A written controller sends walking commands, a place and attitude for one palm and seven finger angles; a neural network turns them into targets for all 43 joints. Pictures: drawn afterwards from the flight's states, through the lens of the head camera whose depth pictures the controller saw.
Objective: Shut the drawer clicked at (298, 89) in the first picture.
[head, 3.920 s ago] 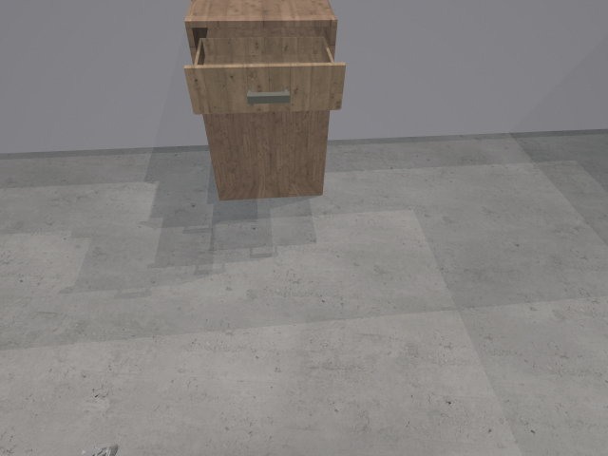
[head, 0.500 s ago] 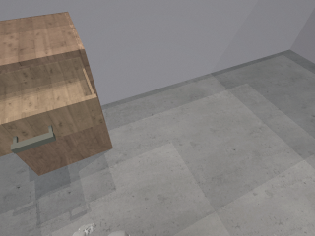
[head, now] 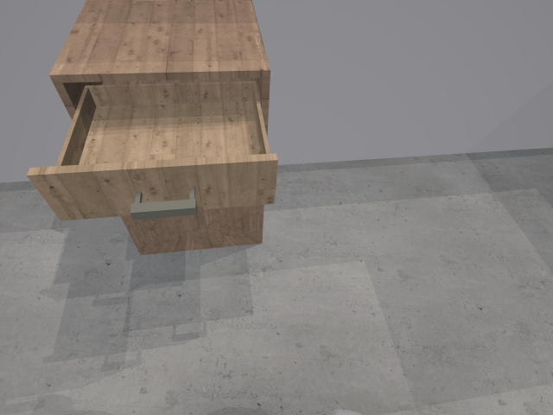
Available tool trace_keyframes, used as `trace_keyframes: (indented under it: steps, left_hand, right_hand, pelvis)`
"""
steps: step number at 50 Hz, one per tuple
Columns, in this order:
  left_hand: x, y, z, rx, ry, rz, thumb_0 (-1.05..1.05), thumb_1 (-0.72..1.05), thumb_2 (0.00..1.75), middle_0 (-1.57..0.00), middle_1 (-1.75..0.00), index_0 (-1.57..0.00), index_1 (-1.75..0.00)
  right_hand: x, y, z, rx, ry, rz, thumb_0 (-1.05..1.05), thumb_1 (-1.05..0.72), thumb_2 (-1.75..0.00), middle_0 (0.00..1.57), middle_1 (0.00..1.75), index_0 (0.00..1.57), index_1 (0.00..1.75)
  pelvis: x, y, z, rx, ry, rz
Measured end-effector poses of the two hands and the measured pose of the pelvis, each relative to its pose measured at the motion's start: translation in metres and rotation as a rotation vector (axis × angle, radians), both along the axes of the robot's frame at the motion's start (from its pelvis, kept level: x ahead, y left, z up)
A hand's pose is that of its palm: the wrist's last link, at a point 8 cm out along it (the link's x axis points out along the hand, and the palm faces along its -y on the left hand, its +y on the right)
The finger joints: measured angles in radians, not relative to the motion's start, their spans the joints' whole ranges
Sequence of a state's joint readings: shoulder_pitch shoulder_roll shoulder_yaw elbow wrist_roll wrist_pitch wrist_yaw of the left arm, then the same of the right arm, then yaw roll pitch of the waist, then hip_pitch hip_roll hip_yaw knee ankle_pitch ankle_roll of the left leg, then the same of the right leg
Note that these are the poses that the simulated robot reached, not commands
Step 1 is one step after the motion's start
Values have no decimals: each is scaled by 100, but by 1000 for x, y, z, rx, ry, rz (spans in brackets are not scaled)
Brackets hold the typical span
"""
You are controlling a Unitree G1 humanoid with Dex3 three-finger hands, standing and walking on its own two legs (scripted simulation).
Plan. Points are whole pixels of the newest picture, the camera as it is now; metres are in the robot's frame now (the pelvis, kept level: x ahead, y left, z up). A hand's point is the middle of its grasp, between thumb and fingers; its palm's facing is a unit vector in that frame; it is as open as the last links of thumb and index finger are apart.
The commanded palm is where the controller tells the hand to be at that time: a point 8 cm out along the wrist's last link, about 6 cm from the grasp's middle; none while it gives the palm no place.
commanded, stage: turn to face it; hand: left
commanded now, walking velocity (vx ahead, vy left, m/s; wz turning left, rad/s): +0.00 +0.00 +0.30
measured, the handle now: (165, 201) +0.50 +0.26 -0.06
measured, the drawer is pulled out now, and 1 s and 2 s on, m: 0.30 0.30 0.30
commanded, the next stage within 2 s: take the last steps up to it in 0.22 s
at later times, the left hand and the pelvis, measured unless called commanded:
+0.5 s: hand out of the picture -0.03 +0.12 -0.15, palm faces +0.26 -0.93 -0.24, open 7.3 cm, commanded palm none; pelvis -0.02 -0.06 +0.00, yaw +11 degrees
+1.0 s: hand out of the picture +0.06 +0.19 -0.18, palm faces +0.23 -0.96 -0.17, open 7.4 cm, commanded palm none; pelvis +0.07 -0.01 +0.00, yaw +10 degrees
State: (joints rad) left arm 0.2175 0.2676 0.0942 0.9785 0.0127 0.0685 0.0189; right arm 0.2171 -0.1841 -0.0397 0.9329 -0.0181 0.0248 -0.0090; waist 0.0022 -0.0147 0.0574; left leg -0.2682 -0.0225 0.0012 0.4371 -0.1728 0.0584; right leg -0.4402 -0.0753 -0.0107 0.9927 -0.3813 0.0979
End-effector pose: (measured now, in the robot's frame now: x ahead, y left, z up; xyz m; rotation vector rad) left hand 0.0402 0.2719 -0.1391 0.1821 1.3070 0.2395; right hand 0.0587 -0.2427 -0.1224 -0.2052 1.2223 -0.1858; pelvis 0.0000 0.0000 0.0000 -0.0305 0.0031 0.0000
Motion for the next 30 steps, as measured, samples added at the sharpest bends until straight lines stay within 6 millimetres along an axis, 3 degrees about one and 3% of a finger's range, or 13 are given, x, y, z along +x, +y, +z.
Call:
trace_keyframes:
  steps: [5, 11, 18, 24, 30]
  left_hand:
    - [-1, -21, 6, 11, -30, 14, 1, 91, 90, -20, -30, -20, -29]
    - [-7, -61, 9, 35, -103, 29, 1, 91, 90, -20, -30, -20, -29]
    - [-38, -97, 20, 8, -104, 95, 1, 91, 90, -21, -30, -20, -30]
    - [-76, -103, 19, -8, -69, 168, 1, 92, 90, -21, -30, -20, -30]
    - [-136, -106, 10, -64, 66, 253, 1, 92, 90, -21, -30, -20, -30]
  right_hand:
    - [0, -9, -13, 37, 13, 24, 0, -91, -89, 20, 30, 21, 29]
    - [-2, -36, -37, 87, 26, 44, 0, -91, -89, 20, 30, 21, 29]
    - [0, -58, -31, 88, 60, 94, 0, -91, -89, 20, 30, 20, 29]
    - [2, -61, -26, 69, 100, 155, 0, -91, -90, 19, 30, 20, 29]
    - [28, -36, -16, 57, 80, 225, 0, -91, -90, 19, 30, 20, 29]
  pelvis:
    - [-6, -15, -3, 17, -3, 38]
    - [-15, -45, -13, 44, -10, 79]
    - [-21, -63, -2, 68, -23, 150]
    - [-19, -65, 2, 65, -15, 190]
    - [-13, -50, 4, 53, -1, 200]
